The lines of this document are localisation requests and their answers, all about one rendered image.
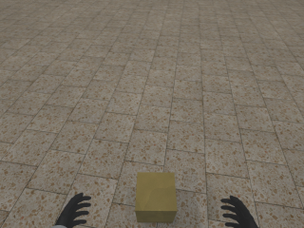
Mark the carton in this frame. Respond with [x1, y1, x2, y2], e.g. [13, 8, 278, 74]
[135, 172, 178, 223]

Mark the robot left hand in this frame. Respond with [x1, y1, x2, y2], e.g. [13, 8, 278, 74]
[55, 192, 91, 228]

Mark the robot right hand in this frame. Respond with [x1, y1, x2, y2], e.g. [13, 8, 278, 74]
[220, 195, 258, 228]

